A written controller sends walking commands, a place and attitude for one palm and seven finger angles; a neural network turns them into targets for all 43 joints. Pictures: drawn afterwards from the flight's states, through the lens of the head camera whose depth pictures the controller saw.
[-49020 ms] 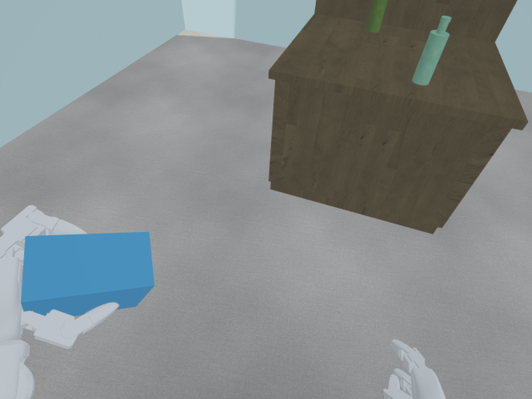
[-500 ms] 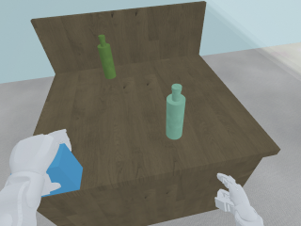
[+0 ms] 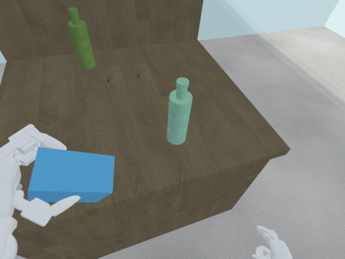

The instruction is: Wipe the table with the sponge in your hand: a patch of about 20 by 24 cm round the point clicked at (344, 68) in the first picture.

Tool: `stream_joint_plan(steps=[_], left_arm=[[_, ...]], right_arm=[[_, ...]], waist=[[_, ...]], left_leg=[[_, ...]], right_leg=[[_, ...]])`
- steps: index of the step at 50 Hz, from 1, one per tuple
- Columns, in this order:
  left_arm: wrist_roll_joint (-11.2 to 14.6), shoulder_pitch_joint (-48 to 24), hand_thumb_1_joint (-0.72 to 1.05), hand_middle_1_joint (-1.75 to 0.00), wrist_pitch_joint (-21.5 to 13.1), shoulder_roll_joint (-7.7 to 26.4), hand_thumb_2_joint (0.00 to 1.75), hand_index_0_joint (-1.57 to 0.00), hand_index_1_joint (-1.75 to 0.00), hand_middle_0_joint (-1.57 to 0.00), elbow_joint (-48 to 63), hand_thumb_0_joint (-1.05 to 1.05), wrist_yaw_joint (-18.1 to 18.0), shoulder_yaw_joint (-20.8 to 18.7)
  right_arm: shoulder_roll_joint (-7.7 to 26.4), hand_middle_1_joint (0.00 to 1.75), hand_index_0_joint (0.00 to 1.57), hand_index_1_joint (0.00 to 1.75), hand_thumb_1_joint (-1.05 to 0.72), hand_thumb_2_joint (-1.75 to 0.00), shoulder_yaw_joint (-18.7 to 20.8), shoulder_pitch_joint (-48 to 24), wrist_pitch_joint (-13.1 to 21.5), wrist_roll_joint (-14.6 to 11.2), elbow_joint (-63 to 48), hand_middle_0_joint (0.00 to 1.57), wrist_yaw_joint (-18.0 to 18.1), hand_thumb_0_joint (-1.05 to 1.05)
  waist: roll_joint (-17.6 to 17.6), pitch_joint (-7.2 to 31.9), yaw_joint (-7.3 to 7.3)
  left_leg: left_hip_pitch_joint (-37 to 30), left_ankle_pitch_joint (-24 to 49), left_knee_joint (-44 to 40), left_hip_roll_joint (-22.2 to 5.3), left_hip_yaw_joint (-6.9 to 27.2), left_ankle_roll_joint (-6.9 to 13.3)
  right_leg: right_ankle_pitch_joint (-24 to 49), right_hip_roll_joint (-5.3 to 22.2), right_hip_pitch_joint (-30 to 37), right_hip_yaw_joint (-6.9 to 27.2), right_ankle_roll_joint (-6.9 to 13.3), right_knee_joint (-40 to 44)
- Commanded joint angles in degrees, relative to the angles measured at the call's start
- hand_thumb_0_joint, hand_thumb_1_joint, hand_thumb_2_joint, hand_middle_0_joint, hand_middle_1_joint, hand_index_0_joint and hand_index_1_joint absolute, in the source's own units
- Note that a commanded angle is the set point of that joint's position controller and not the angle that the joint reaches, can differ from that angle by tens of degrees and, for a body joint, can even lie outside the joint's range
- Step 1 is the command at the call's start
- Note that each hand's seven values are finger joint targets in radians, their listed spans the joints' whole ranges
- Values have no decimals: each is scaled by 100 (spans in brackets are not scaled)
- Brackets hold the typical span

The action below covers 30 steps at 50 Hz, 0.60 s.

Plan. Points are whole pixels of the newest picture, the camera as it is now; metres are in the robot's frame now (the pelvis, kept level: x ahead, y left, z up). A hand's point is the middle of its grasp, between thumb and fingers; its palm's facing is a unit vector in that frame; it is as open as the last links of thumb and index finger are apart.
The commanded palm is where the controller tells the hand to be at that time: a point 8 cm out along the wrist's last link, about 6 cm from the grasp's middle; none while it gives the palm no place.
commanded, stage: step back with the hand held close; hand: left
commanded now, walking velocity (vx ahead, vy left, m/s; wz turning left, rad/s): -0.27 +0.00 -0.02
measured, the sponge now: (83, 179) +0.23 +0.18 +0.12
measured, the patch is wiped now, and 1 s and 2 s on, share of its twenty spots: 0.95 0.95 0.95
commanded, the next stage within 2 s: stop stepping back and stand still in 1.08 s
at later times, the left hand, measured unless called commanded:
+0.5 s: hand (4, 209) +0.16 +0.26 +0.17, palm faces +0.40 -0.85 -0.34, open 10.5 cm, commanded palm +0.10 +0.30 +0.19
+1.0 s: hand out of the picture +0.07 +0.22 +0.17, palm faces +0.26 -0.92 -0.31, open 10.5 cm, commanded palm +0.02 +0.29 +0.19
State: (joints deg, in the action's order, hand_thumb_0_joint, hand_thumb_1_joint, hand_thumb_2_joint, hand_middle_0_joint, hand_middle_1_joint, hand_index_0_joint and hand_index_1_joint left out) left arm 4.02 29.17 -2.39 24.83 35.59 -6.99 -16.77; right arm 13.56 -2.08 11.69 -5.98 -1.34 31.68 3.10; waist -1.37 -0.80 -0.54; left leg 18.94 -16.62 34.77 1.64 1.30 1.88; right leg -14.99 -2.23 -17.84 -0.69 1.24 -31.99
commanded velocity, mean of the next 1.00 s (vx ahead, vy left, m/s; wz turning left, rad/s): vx -0.34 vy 0.00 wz -0.02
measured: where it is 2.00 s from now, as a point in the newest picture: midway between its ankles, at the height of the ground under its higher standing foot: outside the picture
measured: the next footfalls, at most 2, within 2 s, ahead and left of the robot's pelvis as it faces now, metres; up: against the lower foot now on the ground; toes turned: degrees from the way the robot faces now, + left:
right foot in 0.90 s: -0.15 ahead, -0.14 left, +0.00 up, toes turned -2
left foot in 1.12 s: -0.11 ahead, +0.12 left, +0.00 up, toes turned -3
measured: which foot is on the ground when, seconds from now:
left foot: down 0.00-0.92, up 0.94-1.00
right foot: down 0.00-0.64, up 0.66-0.88, down 0.90-1.00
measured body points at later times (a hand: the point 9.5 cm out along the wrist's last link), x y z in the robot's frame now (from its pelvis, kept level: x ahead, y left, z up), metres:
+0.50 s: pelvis -0.06 +0.02 -0.01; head -0.05 +0.04 +0.44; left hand +0.13 +0.30 +0.19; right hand +0.12 -0.20 -0.09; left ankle +0.01 +0.10 -0.73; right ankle -0.02 -0.11 -0.73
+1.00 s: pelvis -0.16 +0.02 +0.00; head -0.14 +0.05 +0.44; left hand +0.05 +0.27 +0.19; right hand -0.01 -0.21 -0.09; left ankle -0.06 +0.10 -0.70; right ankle -0.19 -0.14 -0.73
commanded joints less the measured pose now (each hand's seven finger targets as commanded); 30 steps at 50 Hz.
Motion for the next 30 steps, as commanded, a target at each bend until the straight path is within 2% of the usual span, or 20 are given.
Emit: stream_joint_plan(steps=[1,4,8,9,10,12,13,14,15,17,19,20,22,23,24,25,26,28,29,30], left_arm=[[81,185,10,-160,-503,987,130,-120,-160,-120,1065,0,-211,-1112],[109,341,10,-160,-550,971,130,-120,-160,-120,903,0,-220,-1166],[30,132,10,-160,-687,936,130,-120,-160,-120,1188,0,-258,-1075],[11,91,10,-160,-708,1034,130,-120,-160,-120,1286,0,-283,-1143],[-23,9,10,-160,-738,887,130,-120,-160,-120,1348,0,-279,-1028],[-113,-196,10,-160,-779,918,130,-120,-160,-120,1425,0,-303,-1094],[-148,-349,10,-160,-778,837,130,-120,-160,-120,1414,0,-301,-1026],[-170,-438,10,-160,-776,934,130,-120,-160,-120,1427,0,-315,-1098],[-178,-534,10,-160,-769,758,130,-120,-160,-120,1278,0,-303,-976],[-194,-703,10,-160,-747,681,130,-120,-160,-120,1026,0,-289,-893],[-183,-801,10,-160,-740,742,130,-120,-160,-120,917,0,-264,-904],[-159,-887,10,-160,-769,552,130,-120,-160,-120,839,0,-239,-703],[-104,-930,10,-160,-831,634,130,-120,-160,-120,814,0,-226,-693],[-75,-869,10,-160,-868,636,130,-120,-160,-120,915,0,-230,-670],[-41,-689,10,-160,-913,755,130,-120,-160,-120,1008,0,-246,-779],[-31,-541,10,-160,-961,663,130,-120,-160,-120,1079,0,-236,-715],[-39,-462,10,-160,-1004,748,130,-120,-160,-120,1229,0,-243,-793],[-21,-240,10,-160,-1053,841,130,-120,-160,-120,1348,0,-252,-937],[-22,-112,10,-160,-1059,993,130,-120,-160,-120,1393,0,-274,-1129],[-21,-92,10,-160,-1082,847,130,-120,-160,-120,1427,0,-261,-1065]], right_arm=[[557,30,20,30,-90,-90,317,-657,267,-30,-923,20,11,0],[604,30,20,30,-90,-90,368,-665,296,-38,-906,20,20,0],[686,30,20,30,-90,-90,361,-632,463,-1,-932,20,30,0],[719,30,20,30,-90,-90,357,-653,510,1,-933,20,41,0],[706,30,20,30,-90,-90,336,-585,560,22,-895,20,39,0],[755,30,20,30,-90,-90,369,-534,696,86,-870,20,61,0],[739,30,20,30,-90,-90,366,-526,748,107,-825,20,54,0],[772,30,20,30,-90,-90,375,-521,794,112,-836,20,57,0],[714,30,20,30,-90,-90,352,-412,818,139,-759,20,55,0],[693,30,20,30,-90,-90,351,-339,865,117,-694,20,39,0],[701,30,20,30,-90,-90,358,-363,867,86,-684,20,38,0],[629,30,20,30,-90,-90,321,-384,833,85,-677,20,36,0],[603,30,20,30,-90,-90,376,-396,792,49,-674,20,47,0],[572,30,20,30,-90,-90,392,-416,771,35,-679,20,39,0],[552,30,20,30,-90,-90,397,-401,738,48,-650,20,34,0],[471,30,20,30,-90,-90,344,-437,709,79,-690,20,17,0],[474,30,20,30,-90,-90,348,-510,697,71,-756,20,10,0],[471,30,20,30,-90,-90,357,-589,643,67,-841,20,5,0],[513,30,20,30,-90,-90,394,-609,613,54,-853,20,16,0],[501,30,20,30,-90,-90,392,-616,621,60,-862,20,8,0]], waist=[[351,1328,63],[373,1241,48],[569,886,66],[757,870,76],[871,862,70],[1080,780,94],[1175,691,83],[1354,685,97],[1252,612,81],[957,557,77],[518,563,22],[286,454,-20],[-342,702,-73],[-415,782,-97],[-276,912,-117],[-86,927,-112],[-18,998,-94],[174,1087,-45],[390,1082,-20],[579,1025,-2]], left_leg=[[-129,1643,-180,-875,895,117],[34,1152,-268,-862,973,120],[649,-290,-678,-905,1155,231],[723,-534,-880,-953,1262,274],[882,-830,-1100,-1034,1393,327],[1229,-1101,-1479,-1275,1649,479],[1401,-1243,-1604,-1366,1669,527],[1453,-1297,-1716,-1414,1695,563],[1539,-1209,-1704,-1446,1693,584],[1387,-819,-1304,-1398,1450,543],[1217,-1102,-797,-1086,1197,396],[1189,-1260,-475,-863,1043,300],[686,-1094,165,-595,785,83],[443,-905,512,-506,691,15],[276,-752,658,-469,636,-38],[292,-432,579,-482,596,-39],[260,-43,418,-550,648,-26],[274,354,82,-727,794,35],[305,196,-215,-878,901,81],[493,-350,-550,-1020,983,141]], right_leg=[[1916,1007,336,666,210,-1],[1501,977,130,695,232,-44],[401,706,-19,569,159,-112],[258,613,-3,518,142,-247],[-13,451,89,385,77,-458],[-405,203,291,302,-41,-858],[-529,151,361,304,-71,-1043],[-623,108,375,291,-93,-1248],[-628,89,435,287,-105,-1298],[-351,165,442,357,-74,-782],[259,398,332,609,70,-86],[685,633,90,840,197,184],[999,1127,-350,1351,432,507],[1135,1372,-507,1525,562,678],[1347,1542,-576,1618,660,695],[1689,1557,-521,1512,629,571],[1994,1472,-459,1378,556,374],[1787,1141,-460,1085,372,80],[1190,925,-508,900,292,-48],[449,650,-459,661,187,-191]])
